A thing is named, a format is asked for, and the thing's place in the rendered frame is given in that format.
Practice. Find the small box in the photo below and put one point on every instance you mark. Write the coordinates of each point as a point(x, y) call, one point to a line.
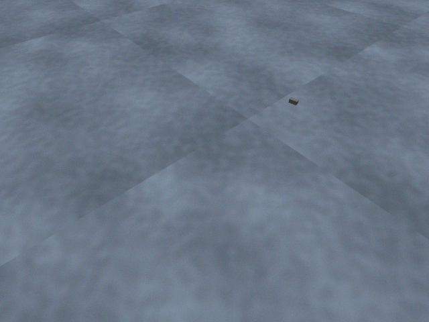
point(293, 100)

